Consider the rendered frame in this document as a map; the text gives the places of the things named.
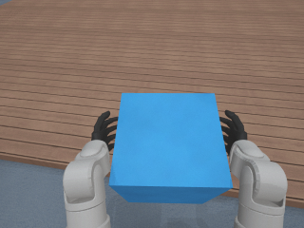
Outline robot right hand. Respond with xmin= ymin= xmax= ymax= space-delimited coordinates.
xmin=219 ymin=109 xmax=248 ymax=156

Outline robot left hand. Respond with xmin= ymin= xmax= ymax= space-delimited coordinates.
xmin=91 ymin=110 xmax=119 ymax=151

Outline left robot forearm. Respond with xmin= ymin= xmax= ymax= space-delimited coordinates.
xmin=63 ymin=140 xmax=111 ymax=228

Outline right robot forearm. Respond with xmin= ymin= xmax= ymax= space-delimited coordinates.
xmin=229 ymin=140 xmax=288 ymax=228

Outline carton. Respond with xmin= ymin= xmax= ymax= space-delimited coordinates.
xmin=108 ymin=93 xmax=234 ymax=204

